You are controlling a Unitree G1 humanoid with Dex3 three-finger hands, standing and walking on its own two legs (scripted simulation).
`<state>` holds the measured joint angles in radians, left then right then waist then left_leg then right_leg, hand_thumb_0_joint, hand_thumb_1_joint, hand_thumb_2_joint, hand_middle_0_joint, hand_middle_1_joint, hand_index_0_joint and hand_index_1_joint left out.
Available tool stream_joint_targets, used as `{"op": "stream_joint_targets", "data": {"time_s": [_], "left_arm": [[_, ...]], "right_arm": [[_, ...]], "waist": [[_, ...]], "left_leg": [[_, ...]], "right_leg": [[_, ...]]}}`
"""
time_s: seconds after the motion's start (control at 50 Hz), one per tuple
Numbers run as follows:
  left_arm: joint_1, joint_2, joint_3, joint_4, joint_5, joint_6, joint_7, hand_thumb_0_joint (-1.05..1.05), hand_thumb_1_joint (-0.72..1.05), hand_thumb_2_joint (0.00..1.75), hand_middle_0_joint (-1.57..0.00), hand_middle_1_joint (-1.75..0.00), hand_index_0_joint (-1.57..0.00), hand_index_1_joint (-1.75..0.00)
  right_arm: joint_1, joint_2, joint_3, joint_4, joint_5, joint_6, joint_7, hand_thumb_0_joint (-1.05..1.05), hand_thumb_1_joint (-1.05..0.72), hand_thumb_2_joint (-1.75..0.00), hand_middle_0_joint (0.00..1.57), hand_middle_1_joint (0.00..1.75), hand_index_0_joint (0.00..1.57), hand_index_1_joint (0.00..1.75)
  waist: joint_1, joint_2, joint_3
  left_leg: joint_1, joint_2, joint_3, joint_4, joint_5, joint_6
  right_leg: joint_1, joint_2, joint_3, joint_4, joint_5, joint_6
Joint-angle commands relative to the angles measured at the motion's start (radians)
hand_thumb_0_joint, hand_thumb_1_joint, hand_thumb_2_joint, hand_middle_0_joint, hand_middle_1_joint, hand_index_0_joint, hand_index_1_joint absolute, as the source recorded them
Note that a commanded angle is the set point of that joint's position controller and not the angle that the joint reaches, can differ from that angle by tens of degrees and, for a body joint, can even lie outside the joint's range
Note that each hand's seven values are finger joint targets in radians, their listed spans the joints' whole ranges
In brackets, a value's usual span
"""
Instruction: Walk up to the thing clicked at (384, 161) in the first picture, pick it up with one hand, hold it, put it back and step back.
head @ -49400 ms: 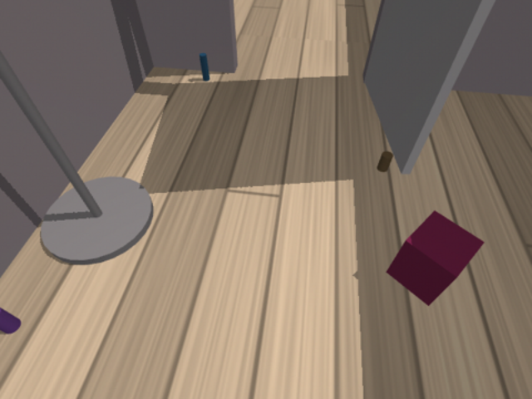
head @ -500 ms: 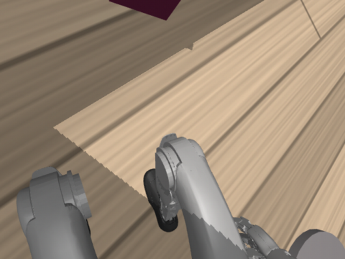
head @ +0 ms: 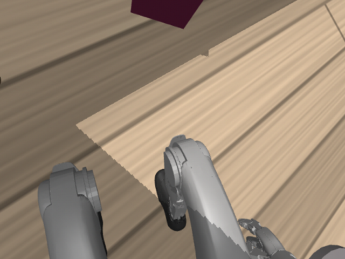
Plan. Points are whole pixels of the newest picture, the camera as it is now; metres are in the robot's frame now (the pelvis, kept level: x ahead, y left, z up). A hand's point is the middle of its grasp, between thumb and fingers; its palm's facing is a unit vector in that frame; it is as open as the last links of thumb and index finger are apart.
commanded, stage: lift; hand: left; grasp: from above
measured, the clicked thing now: out of the picture +0.53 +0.32 -0.19
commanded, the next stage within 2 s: hold in 1.66 s
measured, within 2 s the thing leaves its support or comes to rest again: neither
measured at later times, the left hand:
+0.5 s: hand out of the picture +0.45 +0.34 -0.05, palm faces -0.45 -0.12 -0.89, open 8.5 cm
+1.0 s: hand out of the picture +0.37 +0.30 +0.16, palm faces -0.44 -0.15 -0.89, open 8.5 cm
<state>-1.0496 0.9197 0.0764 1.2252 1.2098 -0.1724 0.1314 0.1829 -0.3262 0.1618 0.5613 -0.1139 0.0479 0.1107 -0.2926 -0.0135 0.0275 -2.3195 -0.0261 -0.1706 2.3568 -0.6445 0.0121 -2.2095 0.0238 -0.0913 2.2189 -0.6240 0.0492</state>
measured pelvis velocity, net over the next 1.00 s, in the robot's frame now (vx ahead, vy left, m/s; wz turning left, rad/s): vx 0.02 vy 0.00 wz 0.13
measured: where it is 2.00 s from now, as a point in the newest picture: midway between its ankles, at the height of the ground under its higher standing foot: (135, 225)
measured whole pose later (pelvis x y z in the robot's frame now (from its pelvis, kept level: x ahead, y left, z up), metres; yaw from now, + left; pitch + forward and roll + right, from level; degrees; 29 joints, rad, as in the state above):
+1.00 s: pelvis +0.02 +0.00 +0.23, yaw +7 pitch +25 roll -4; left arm -0.45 0.56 -0.05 0.74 0.97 -0.04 0.01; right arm 0.19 -0.24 0.00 0.66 0.03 0.08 -0.02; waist -0.11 0.06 -0.17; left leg -1.46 0.02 -0.06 1.59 -0.58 0.01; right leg -1.42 0.02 -0.01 1.52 -0.54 0.04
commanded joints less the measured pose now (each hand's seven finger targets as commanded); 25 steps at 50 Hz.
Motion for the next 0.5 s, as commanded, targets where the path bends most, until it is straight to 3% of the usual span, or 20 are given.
{"op": "stream_joint_targets", "data": {"time_s": [0.0,0.02,0.04,0.06,0.1,0.14,0.2,0.24,0.26,0.34,0.38,0.46,0.48], "left_arm": [[-0.368,0.303,0.061,-0.200,-0.022,0.019,0.044,0.00,0.49,0.67,-0.85,-0.71,-0.88,-0.67],[-0.359,0.313,0.065,-0.210,-0.019,0.025,0.036,0.00,0.53,0.61,-0.90,-0.78,-0.94,-0.73],[-0.349,0.298,0.057,-0.195,-0.026,0.032,0.025,0.00,0.56,0.69,-0.92,-0.78,-0.96,-0.74],[-0.343,0.286,0.058,-0.206,-0.040,0.036,0.015,0.00,0.59,0.70,-0.93,-0.79,-0.97,-0.75],[-0.328,0.257,0.046,-0.223,-0.072,0.046,-0.010,0.00,0.61,0.71,-0.95,-0.81,-0.99,-0.77],[-0.312,0.270,0.057,-0.246,-0.089,0.054,-0.029,0.00,0.60,0.68,-0.93,-0.82,-0.98,-0.77],[-0.283,0.241,0.043,-0.293,-0.103,0.048,-0.060,0.00,0.57,0.64,-0.91,-0.77,-0.96,-0.72],[-0.255,0.272,0.069,-0.322,-0.101,0.035,-0.074,0.00,0.56,0.60,-0.90,-0.74,-0.95,-0.69],[-0.248,0.240,0.058,-0.351,-0.114,0.024,-0.081,0.00,0.54,0.63,-0.91,-0.73,-0.94,-0.69],[-0.212,0.223,0.073,-0.430,-0.144,0.006,-0.084,0.00,0.55,0.66,-0.89,-0.77,-0.94,-0.72],[-0.153,0.211,0.080,-0.428,-0.150,0.005,-0.081,0.00,0.56,0.67,-0.89,-0.78,-0.94,-0.73],[-0.123,0.138,0.042,-0.486,-0.165,0.011,-0.076,0.00,0.56,0.68,-0.89,-0.79,-0.94,-0.74],[-0.105,0.150,0.057,-0.519,-0.172,0.018,-0.070,0.00,0.56,0.70,-0.88,-0.79,-0.92,-0.75]], "right_arm": [[0.231,-0.273,-0.101,-0.009,0.005,0.007,-0.021,0.00,-0.90,-0.90,0.20,0.30,0.20,0.30],[0.226,-0.273,-0.107,-0.014,0.007,0.012,-0.024,0.00,-0.95,-0.92,0.20,0.30,0.20,0.30],[0.230,-0.262,-0.105,-0.015,0.008,0.015,-0.023,0.00,-0.93,-0.91,0.20,0.30,0.20,0.30],[0.235,-0.268,-0.115,-0.012,0.013,0.019,-0.026,0.00,-0.93,-0.91,0.20,0.30,0.20,0.30],[0.235,-0.252,-0.113,-0.012,0.016,0.024,-0.026,0.00,-0.93,-0.91,0.20,0.30,0.20,0.30],[0.235,-0.252,-0.123,-0.015,0.025,0.033,-0.032,0.00,-0.93,-0.91,0.20,0.30,0.20,0.30],[0.240,-0.241,-0.130,-0.012,0.034,0.043,-0.041,0.00,-0.93,-0.91,0.20,0.30,0.20,0.30],[0.236,-0.249,-0.144,-0.016,0.041,0.050,-0.052,0.00,-0.93,-0.91,0.20,0.30,0.20,0.30],[0.230,-0.239,-0.145,-0.017,0.042,0.051,-0.055,0.00,-0.93,-0.91,0.20,0.30,0.20,0.30],[0.223,-0.220,-0.168,-0.022,0.058,0.055,-0.067,0.00,-0.93,-0.91,0.20,0.30,0.20,0.30],[0.216,-0.213,-0.179,-0.023,0.066,0.056,-0.074,0.00,-0.92,-0.91,0.20,0.30,0.20,0.30],[0.192,-0.195,-0.192,-0.024,0.081,0.055,-0.087,0.00,-0.92,-0.91,0.20,0.30,0.20,0.30],[0.191,-0.195,-0.197,-0.022,0.089,0.053,-0.089,0.00,-0.92,-0.91,0.20,0.30,0.20,0.30]], "waist": [[-0.005,0.481,-0.796],[0.005,0.482,-0.829],[0.004,0.470,-0.828],[0.008,0.463,-0.800],[0.011,0.451,-0.828],[0.029,0.428,-0.854],[0.028,0.389,-0.859],[0.048,0.365,-0.835],[0.053,0.385,-0.838],[0.081,0.392,-0.899],[0.098,0.377,-0.874],[0.101,0.375,-0.867],[0.112,0.385,-0.895]], "left_leg": [[0.673,0.012,0.079,-0.279,0.231,-0.002],[0.698,0.015,0.079,-0.292,0.225,-0.002],[0.678,0.018,0.093,-0.295,0.210,0.003],[0.669,0.012,0.089,-0.310,0.190,0.002],[0.672,0.018,0.094,-0.327,0.179,0.006],[0.671,0.016,0.098,-0.342,0.179,0.010],[0.670,0.013,0.104,-0.352,0.190,0.014],[0.676,0.006,0.105,-0.363,0.186,0.015],[0.684,0.006,0.108,-0.374,0.184,0.012],[0.764,0.007,0.102,-0.446,0.166,0.010],[0.784,0.009,0.090,-0.499,0.114,0.011],[0.843,0.021,0.064,-0.587,0.029,0.015],[0.882,0.021,0.047,-0.617,0.048,0.015]], "right_leg": [[0.311,0.021,-0.082,-0.205,0.200,-0.105],[0.310,0.022,-0.081,-0.208,0.191,-0.107],[0.334,0.025,-0.074,-0.220,0.183,-0.105],[0.318,0.019,-0.072,-0.232,0.168,-0.107],[0.350,0.021,-0.067,-0.239,0.165,-0.101],[0.372,0.021,-0.059,-0.255,0.166,-0.101],[0.403,0.017,-0.048,-0.279,0.178,-0.102],[0.388,0.013,-0.039,-0.302,0.164,-0.110],[0.389,0.009,-0.034,-0.304,0.161,-0.110],[0.408,0.005,-0.020,-0.331,0.155,-0.107],[0.409,0.004,-0.017,-0.355,0.125,-0.102],[0.439,0.007,-0.017,-0.393,0.097,-0.092],[0.457,0.003,-0.016,-0.397,0.117,-0.086]]}}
